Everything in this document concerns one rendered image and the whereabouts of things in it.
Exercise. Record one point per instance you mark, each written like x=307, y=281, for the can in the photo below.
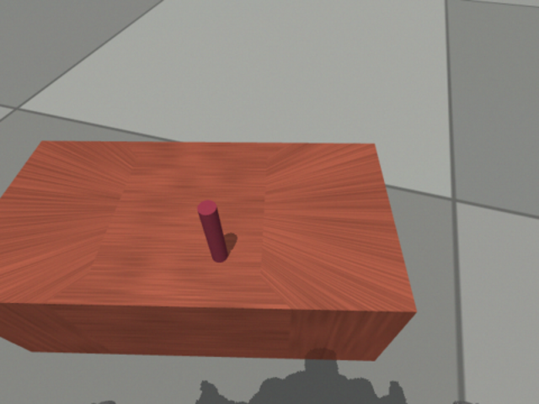
x=210, y=221

